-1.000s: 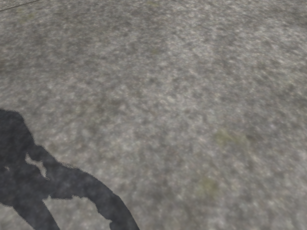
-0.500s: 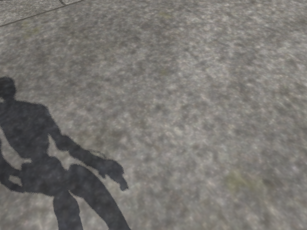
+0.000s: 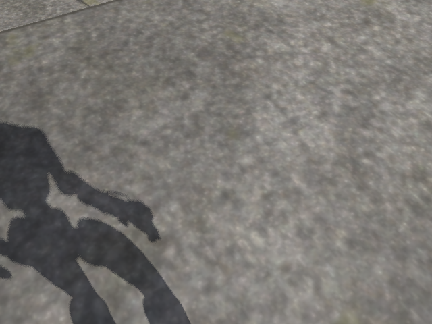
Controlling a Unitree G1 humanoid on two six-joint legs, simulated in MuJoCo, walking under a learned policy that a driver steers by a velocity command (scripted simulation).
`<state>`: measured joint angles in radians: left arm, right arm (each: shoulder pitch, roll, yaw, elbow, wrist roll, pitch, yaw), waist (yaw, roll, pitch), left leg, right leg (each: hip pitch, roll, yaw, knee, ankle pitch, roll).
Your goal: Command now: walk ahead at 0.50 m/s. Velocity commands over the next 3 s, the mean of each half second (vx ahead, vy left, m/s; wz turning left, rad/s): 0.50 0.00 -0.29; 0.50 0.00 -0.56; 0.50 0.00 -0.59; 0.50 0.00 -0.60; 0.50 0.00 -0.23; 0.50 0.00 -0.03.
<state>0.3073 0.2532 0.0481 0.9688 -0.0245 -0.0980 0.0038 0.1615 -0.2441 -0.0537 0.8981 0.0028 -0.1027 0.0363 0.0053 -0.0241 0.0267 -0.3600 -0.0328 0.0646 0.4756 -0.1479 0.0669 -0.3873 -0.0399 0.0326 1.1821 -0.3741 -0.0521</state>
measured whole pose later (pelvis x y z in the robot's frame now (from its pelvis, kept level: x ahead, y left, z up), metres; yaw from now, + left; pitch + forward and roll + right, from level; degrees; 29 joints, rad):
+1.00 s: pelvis +0.56 -0.10 -0.01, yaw -28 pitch +3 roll +1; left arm 0.37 0.28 0.08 0.79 -0.03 -0.04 0.02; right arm 0.04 -0.26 -0.05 0.75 -0.01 -0.14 0.02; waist 0.06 -0.03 0.00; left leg -0.46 -0.04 -0.01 0.52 -0.12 0.02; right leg -0.19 0.09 0.21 0.83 -0.51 -0.05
